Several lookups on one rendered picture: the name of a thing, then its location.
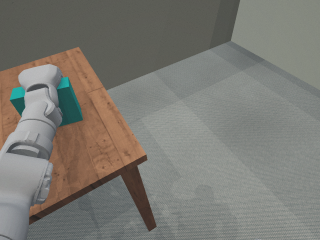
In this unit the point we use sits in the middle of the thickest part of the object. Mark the left robot hand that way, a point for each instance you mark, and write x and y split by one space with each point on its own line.
45 73

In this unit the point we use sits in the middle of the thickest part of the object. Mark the table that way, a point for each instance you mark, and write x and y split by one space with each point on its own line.
88 153

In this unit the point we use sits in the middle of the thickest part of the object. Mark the left robot upper arm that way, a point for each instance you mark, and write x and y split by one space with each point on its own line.
24 182

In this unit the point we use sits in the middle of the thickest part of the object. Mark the sponge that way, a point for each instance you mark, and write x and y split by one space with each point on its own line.
67 99

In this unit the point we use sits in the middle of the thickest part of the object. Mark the left robot forearm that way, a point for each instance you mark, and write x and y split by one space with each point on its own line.
38 125

